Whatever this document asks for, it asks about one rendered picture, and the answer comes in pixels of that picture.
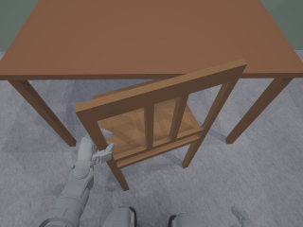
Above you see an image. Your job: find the left robot forearm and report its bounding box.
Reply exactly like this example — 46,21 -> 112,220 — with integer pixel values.
37,160 -> 94,227

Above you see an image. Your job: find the robot right hand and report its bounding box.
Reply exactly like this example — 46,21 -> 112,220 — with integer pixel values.
229,206 -> 257,227

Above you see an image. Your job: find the table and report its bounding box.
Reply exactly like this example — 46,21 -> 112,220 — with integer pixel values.
0,0 -> 303,147

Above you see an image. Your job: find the robot right thigh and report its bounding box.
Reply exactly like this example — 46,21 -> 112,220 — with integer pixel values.
171,214 -> 205,227

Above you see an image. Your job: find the robot left thigh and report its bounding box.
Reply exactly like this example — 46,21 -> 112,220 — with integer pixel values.
101,207 -> 134,227

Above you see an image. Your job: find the robot thigh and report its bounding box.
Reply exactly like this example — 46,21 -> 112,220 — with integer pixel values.
101,207 -> 134,227
171,214 -> 205,227

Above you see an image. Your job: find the chair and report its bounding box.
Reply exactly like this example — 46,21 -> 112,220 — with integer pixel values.
74,59 -> 247,191

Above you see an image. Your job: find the robot left hand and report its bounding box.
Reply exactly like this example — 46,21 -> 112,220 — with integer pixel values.
77,128 -> 115,165

